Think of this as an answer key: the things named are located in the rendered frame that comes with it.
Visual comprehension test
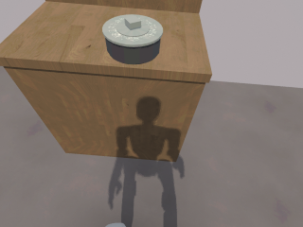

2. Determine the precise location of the lid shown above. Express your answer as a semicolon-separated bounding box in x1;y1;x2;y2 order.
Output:
102;14;163;47

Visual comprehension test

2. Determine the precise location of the table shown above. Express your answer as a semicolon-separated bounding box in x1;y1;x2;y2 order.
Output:
0;0;212;162

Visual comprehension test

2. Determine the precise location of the pot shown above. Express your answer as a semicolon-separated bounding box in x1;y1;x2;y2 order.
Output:
105;38;161;65

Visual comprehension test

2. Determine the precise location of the knob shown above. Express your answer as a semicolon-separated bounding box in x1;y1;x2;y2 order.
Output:
124;16;141;29

